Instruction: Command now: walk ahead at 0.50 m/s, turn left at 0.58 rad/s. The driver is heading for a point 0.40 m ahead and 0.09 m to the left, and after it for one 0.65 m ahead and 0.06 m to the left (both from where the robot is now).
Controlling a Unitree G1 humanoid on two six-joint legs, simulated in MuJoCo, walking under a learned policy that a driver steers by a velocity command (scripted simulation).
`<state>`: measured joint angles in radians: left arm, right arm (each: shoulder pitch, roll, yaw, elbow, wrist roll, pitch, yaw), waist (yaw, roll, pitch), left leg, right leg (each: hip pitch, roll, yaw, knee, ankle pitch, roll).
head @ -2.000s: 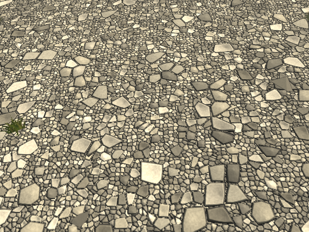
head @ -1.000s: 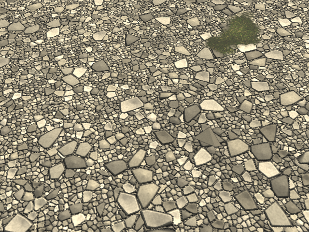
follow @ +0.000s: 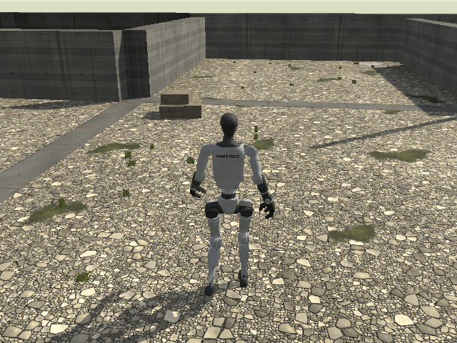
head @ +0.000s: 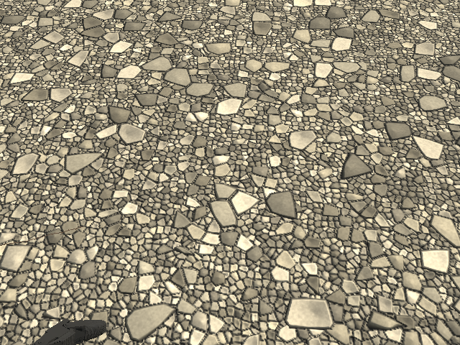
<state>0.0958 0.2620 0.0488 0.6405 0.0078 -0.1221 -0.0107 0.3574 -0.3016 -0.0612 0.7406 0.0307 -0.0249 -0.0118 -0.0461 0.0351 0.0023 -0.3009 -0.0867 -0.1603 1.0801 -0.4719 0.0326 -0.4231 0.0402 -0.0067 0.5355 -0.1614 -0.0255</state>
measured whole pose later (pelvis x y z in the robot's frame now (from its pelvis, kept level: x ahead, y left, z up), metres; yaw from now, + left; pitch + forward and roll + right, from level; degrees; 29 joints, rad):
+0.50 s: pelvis +0.25 +0.07 -0.01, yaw +18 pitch +2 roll -1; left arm 0.26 0.32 0.06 0.79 -0.01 -0.06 0.00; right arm 0.08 -0.31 -0.07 0.58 0.00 -0.02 0.04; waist 0.05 0.01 0.09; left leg -0.51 -0.04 0.02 0.62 -0.14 0.09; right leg -0.25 -0.05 -0.04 1.12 -0.54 0.05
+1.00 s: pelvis +0.38 +0.08 +0.01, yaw +16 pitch +2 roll +1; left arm 0.20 0.28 0.05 0.72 0.01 -0.01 0.00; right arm 0.12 -0.28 -0.06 0.73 -0.01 0.01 -0.03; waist 0.03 0.01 0.03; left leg -0.38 -0.08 -0.03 0.88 -0.53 -0.01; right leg -0.39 0.00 0.06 0.57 -0.21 0.00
